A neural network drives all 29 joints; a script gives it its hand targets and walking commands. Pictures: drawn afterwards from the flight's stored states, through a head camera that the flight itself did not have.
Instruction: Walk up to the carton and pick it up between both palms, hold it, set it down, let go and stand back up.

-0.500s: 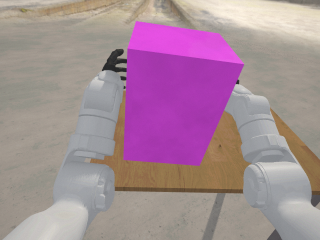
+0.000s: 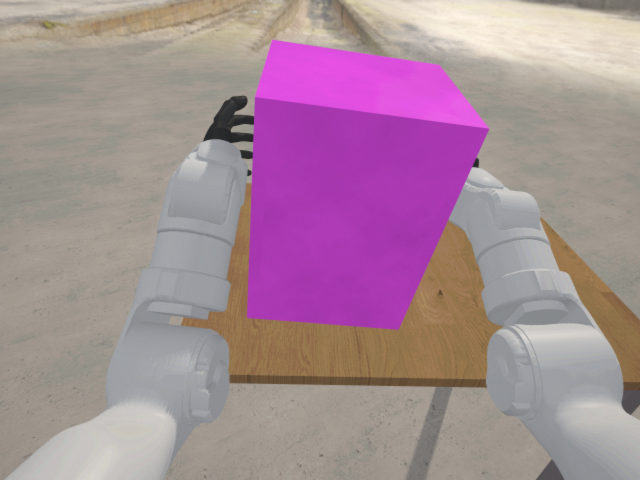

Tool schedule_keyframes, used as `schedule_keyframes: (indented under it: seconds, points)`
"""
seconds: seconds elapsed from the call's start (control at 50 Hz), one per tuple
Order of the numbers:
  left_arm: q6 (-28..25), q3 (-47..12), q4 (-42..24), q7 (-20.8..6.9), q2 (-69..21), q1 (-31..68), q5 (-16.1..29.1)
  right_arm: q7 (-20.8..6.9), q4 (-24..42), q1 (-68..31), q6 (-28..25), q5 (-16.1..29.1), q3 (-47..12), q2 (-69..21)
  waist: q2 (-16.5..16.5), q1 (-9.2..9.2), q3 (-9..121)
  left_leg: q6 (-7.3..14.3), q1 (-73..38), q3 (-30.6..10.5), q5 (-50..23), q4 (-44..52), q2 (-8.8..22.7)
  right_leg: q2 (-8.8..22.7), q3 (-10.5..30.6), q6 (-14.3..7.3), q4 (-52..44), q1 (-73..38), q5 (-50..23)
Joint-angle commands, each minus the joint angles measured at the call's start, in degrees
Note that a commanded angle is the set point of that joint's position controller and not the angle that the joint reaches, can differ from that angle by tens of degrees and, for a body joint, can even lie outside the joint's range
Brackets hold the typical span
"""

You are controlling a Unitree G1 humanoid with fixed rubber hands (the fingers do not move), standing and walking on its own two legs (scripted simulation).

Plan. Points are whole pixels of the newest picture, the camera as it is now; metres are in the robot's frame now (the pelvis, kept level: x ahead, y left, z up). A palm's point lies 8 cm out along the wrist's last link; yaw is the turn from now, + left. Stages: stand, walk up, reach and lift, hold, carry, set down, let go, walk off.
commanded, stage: set down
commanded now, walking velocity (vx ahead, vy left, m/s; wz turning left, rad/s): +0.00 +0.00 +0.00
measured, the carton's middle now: (340, 195) +0.37 +0.00 +0.25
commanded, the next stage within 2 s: none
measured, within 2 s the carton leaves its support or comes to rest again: neither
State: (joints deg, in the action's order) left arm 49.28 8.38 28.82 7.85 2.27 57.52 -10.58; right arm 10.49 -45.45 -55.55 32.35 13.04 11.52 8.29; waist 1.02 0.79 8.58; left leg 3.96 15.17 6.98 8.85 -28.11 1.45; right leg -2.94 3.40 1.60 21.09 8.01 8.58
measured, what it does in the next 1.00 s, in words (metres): stands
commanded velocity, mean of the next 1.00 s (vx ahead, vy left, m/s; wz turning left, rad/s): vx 0.00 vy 0.00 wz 0.00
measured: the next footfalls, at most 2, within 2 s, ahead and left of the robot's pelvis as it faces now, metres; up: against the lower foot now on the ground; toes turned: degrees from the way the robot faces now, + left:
none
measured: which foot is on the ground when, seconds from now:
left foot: down 0.00-1.00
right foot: down 0.00-1.00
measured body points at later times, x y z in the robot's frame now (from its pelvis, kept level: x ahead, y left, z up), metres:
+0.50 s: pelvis +0.01 +0.00 +0.00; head -0.07 +0.04 +0.44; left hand +0.42 +0.12 +0.26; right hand +0.40 -0.17 +0.25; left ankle +0.08 +0.06 -0.74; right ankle +0.04 -0.15 -0.74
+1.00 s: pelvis +0.04 -0.01 +0.00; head -0.03 +0.02 +0.45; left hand +0.45 +0.11 +0.24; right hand +0.44 -0.18 +0.22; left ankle +0.08 +0.06 -0.74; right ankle +0.04 -0.15 -0.74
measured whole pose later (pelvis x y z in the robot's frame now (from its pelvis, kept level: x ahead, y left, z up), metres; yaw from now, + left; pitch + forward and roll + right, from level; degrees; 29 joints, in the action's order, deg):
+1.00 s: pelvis +0.04 -0.01 +0.00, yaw +0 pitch -5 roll -3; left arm 33.0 10.1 43.3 5.9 2.3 56.1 -12.0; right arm 9.8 -57.6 -55.2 15.5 7.5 10.9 7.1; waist 0.5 3.6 4.6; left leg 4.0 10.9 7.0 10.9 -26.3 1.4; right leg -2.9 3.4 1.6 18.4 3.4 10.3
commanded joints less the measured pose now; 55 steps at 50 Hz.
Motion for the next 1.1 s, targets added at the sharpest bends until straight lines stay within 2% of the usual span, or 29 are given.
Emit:
schedule_keyframes:
  seconds: [0.0,0.06,0.1,0.12,0.2,0.22,0.28,0.38,0.42,0.44,0.46,0.5,0.52,0.54,0.58,0.62,0.64,0.66,0.74,0.76,0.82,0.86,0.9,0.92,0.94,0.96,1.04,1.06,1.08]
  points:
    - [-9.56,-12.35,-4.24,-9.73,-37.37,50.36,9.47,-9.22,15.48,-70.58,-10.65,4.92,-10.67,-34.06,-5.42,3.3,22.13,-4.42,-20.59,-12.05,8.91,14.11,3.82,-0.89,-3.71,-1.64,-5.86,4.52,6.81]
    - [-12.16,-5.02,2.64,-12.0,-33.19,47.67,5.64,-9.78,9.58,-67.19,-13.37,-1.16,-8.65,-36.01,-1.69,2.12,17.83,-2.89,-17.25,-9.12,14.13,15.26,2.05,0.01,-3.7,-1.25,-6.27,0.7,8.36]
    - [-13.51,-4.3,5.18,-13.38,-32.29,46.68,4.99,-9.71,7.88,-65.71,-14.84,-3.85,-5.61,-33.79,-0.48,4.01,14.04,-3.23,-17.56,-9.66,14.85,15.64,2.05,0.59,-4.21,-1.18,-6.44,-0.55,8.02]
    - [-14.81,-3.24,6.06,-13.86,-31.22,46.49,4.7,-9.62,7.15,-64.82,-15.61,-4.88,-6.16,-35.67,0.88,3.32,12.77,-2.62,-16.42,-8.88,12.85,15.57,1.38,0.42,-3.93,-1.11,-6.64,-1.4,7.38]
    - [-19.1,-6.5,2.92,-13.28,-34.6,53.72,5.86,-10.24,4.06,-66.72,-20.62,-6.09,-3.1,-36.1,-4.67,5.66,14.59,-4.38,-17.41,-9.44,11.8,15.76,1.54,0.04,-5.32,-0.82,-5.47,0.85,6.1]
    - [-20.01,-7.39,2.35,-12.87,-35.43,55.29,6.38,-10.53,4.46,-67.13,-21.39,-6.19,-2.66,-36.02,-3.46,6.02,15.42,-5.05,-19.34,-9.85,12.89,15.27,2.24,0.11,-5.53,-1.23,-5.29,1.82,7.31]
    - [-22.15,-11.88,-1.0,-10.96,-38.96,60.95,9.14,-11.48,6.58,-70.65,-24.24,-4.42,-3.05,-37.27,-6.74,5.81,23.39,-6.36,-22.4,-11.54,10.1,14.62,3.79,-0.62,-6.84,-0.98,-3.41,2.39,5.37]
    - [-22.9,-12.37,-1.49,-9.4,-38.73,56.33,7.1,-12.83,4.22,-66.47,-26.05,-2.85,-4.41,-35.34,-9.53,4.49,24.56,-6.9,-24.34,-11.79,6.8,14.28,4.19,-0.22,-6.94,-0.87,-3.76,3.27,5.57]
    - [-22.31,-11.14,0.86,-9.09,-38.53,53.63,6.66,-12.71,5.31,-65.85,-25.83,-2.94,-5.49,-35.63,-7.63,3.46,23.1,-6.7,-24.95,-11.52,2.65,13.25,3.65,0.03,-6.76,-1.14,-4.29,3.24,2.64]
    - [-22.37,-10.99,0.24,-8.88,-37.6,53.11,6.5,-12.84,5.18,-64.53,-25.74,-2.69,-6.05,-35.33,-6.69,4.05,23.34,-6.52,-24.88,-12.09,2.98,13.51,3.7,-0.47,-7.25,-0.69,-4.32,2.68,2.26]
    - [-22.51,-9.87,2.05,-9.09,-37.3,53.24,6.05,-13.03,3.24,-65.14,-25.37,-1.86,-6.19,-35.39,-6.02,3.1,21.5,-6.1,-23.9,-11.6,5.4,14.13,3.36,-0.3,-6.59,-0.54,-5.03,3.28,4.28]
    - [-21.98,-9.67,0.0,-9.04,-36.78,51.41,5.84,-12.78,3.58,-62.4,-25.2,-1.83,-6.97,-35.01,-6.77,3.37,21.4,-6.53,-25.43,-11.71,4.08,13.96,3.83,-0.14,-6.94,-0.69,-4.93,3.32,3.79]
    - [-21.89,-8.58,2.39,-9.5,-36.17,51.13,5.6,-12.33,3.27,-61.86,-24.64,-2.76,-6.7,-35.84,-3.56,3.21,19.95,-6.19,-25.0,-10.56,3.82,13.59,2.82,0.33,-6.58,-0.82,-5.96,2.1,3.58]
    - [-21.9,-7.8,3.5,-9.69,-35.8,50.45,5.26,-12.38,3.07,-62.74,-24.74,-2.3,-7.02,-36.0,-3.41,2.99,19.89,-5.67,-24.74,-10.82,4.48,13.94,2.94,0.52,-6.41,-0.72,-6.38,3.64,4.94]
    - [-21.37,-7.65,2.35,-9.53,-35.29,48.81,5.19,-12.4,4.21,-61.92,-24.4,-1.87,-8.31,-35.97,-2.76,2.62,21.22,-5.97,-27.01,-10.49,-0.45,13.08,2.82,0.13,-6.73,-0.42,-6.62,3.9,2.57]
    - [-21.61,-8.29,0.16,-10.01,-34.24,47.71,5.83,-11.53,5.42,-58.14,-23.71,-0.82,-10.96,-37.25,-1.26,2.37,22.15,-5.91,-28.95,-9.5,-10.94,11.22,2.18,-0.06,-6.58,-0.11,-6.16,1.61,-2.95]
    - [-21.44,-8.63,0.22,-10.36,-34.93,45.77,6.23,-11.08,7.55,-57.15,-23.68,-0.61,-11.4,-36.91,-0.83,3.35,23.51,-6.36,-30.36,-10.1,-13.52,10.71,2.53,-0.24,-6.6,0.12,-6.19,1.71,-4.25]
    - [-21.24,-9.3,-1.28,-10.12,-35.65,44.73,7.01,-10.45,11.66,-59.49,-24.07,0.58,-13.17,-37.52,-1.27,2.7,26.7,-6.65,-31.96,-9.07,-18.49,9.58,2.32,-0.65,-6.59,0.15,-6.24,0.54,-6.87]
    - [-21.57,-8.51,-1.09,-10.93,-34.85,45.87,6.7,-8.98,13.2,-56.92,-23.29,0.83,-15.6,-40.48,0.08,3.14,26.96,-5.22,-32.04,-7.27,-18.27,8.75,1.23,-0.16,-5.96,0.78,-6.05,-0.49,-10.53]
    - [-21.39,-8.68,-1.56,-11.21,-35.01,43.52,6.86,-8.44,15.32,-58.65,-23.46,1.36,-17.0,-40.86,0.08,2.07,28.8,-4.92,-31.97,-7.11,-20.3,8.42,0.49,-0.2,-5.86,1.28,-5.85,-2.05,-12.7]
    - [-21.41,-10.35,-3.56,-11.38,-36.12,44.39,7.48,-7.76,14.97,-56.73,-23.1,2.29,-17.5,-40.9,-1.64,3.87,29.57,-6.68,-34.72,-8.16,-26.73,6.61,0.89,-0.92,-6.27,0.9,-5.88,-1.31,-14.32]
    - [-21.93,-9.73,-5.2,-11.14,-35.67,45.2,6.91,-7.73,15.65,-56.21,-22.87,3.02,-18.26,-41.83,-2.11,2.55,33.42,-6.71,-37.04,-7.38,-28.52,5.86,1.35,-0.75,-6.41,1.54,-5.61,-0.62,-15.66]
    - [-21.85,-8.86,-0.88,-11.94,-34.53,44.06,6.65,-7.15,14.86,-55.82,-22.49,0.9,-16.7,-41.01,-1.31,4.36,27.62,-6.21,-34.04,-7.74,-24.49,7.11,0.44,-0.24,-5.93,1.61,-6.2,-0.57,-16.6]
    - [-22.04,-7.61,0.79,-12.73,-34.94,42.67,6.38,-6.61,15.61,-56.67,-22.68,0.04,-15.82,-41.51,1.26,3.49,27.78,-5.22,-32.03,-7.06,-21.76,7.74,0.21,0.01,-5.83,1.91,-5.93,-2.38,-18.15]
    - [-22.41,-9.35,-1.64,-12.66,-36.02,43.69,7.76,-6.53,18.48,-57.34,-23.16,0.26,-16.7,-41.65,1.16,4.38,30.21,-5.28,-32.49,-7.16,-22.5,7.55,-0.03,-0.32,-5.98,1.76,-5.74,-2.66,-18.49]
    - [-22.74,-8.13,-0.15,-12.88,-34.49,44.99,6.64,-6.62,16.47,-57.05,-22.8,0.02,-16.53,-41.95,1.05,4.14,28.24,-5.2,-32.1,-6.65,-20.8,7.75,-0.08,0.09,-5.74,2.17,-5.69,-2.51,-17.15]
    - [-24.47,-8.61,0.2,-12.88,-34.88,47.58,7.0,-7.13,11.2,-53.84,-22.9,-2.03,-12.93,-41.34,-2.47,6.16,27.5,-6.41,-31.98,-6.67,-17.19,8.53,-0.03,0.23,-6.0,0.99,-6.37,-1.18,-11.82]
    - [-24.87,-9.9,-2.92,-12.53,-35.66,49.56,7.75,-7.13,14.68,-56.02,-23.89,-1.26,-13.69,-42.11,-2.14,4.91,31.97,-6.54,-33.32,-6.43,-19.32,7.86,0.37,-0.29,-6.35,0.91,-5.74,-1.08,-12.73]
    - [-24.99,-7.47,2.04,-12.66,-34.65,46.64,5.79,-7.5,9.22,-53.93,-23.29,-2.48,-12.23,-41.24,-3.83,4.88,26.68,-6.39,-32.52,-6.53,-18.32,8.71,0.62,-0.04,-6.0,0.82,-7.0,0.97,-10.84]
